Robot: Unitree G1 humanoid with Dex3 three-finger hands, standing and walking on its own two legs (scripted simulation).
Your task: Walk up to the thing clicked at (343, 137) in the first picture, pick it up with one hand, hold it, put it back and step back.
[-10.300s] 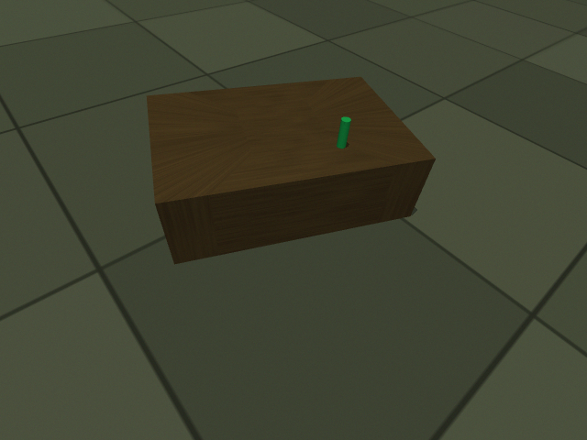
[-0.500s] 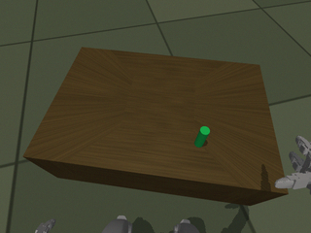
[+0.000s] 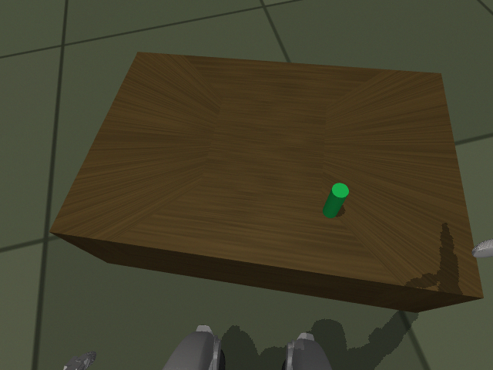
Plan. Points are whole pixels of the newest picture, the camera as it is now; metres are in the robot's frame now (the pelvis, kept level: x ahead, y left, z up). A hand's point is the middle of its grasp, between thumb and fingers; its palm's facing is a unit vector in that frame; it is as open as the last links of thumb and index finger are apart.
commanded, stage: go down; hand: right
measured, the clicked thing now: (334, 201) +0.53 -0.18 -0.27
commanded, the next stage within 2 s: approach in 0.18 s
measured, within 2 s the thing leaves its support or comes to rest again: neither
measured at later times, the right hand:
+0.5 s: hand (485, 192) +0.43 -0.35 +0.00, palm faces +0.15 +0.99 -0.04, open 17.6 cm
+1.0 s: hand (374, 215) +0.48 -0.26 -0.23, palm faces +0.05 +1.00 -0.01, open 17.3 cm
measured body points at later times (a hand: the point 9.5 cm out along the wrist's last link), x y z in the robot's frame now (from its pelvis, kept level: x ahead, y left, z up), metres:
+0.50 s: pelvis +0.00 -0.01 -0.03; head +0.15 -0.05 +0.39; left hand +0.06 +0.28 -0.12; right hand +0.42 -0.41 +0.01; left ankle +0.02 +0.14 -0.66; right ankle +0.02 -0.11 -0.66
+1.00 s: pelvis -0.07 +0.00 -0.25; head +0.17 -0.04 +0.13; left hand -0.02 +0.27 -0.36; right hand +0.48 -0.31 -0.23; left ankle +0.02 +0.14 -0.66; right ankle +0.02 -0.11 -0.66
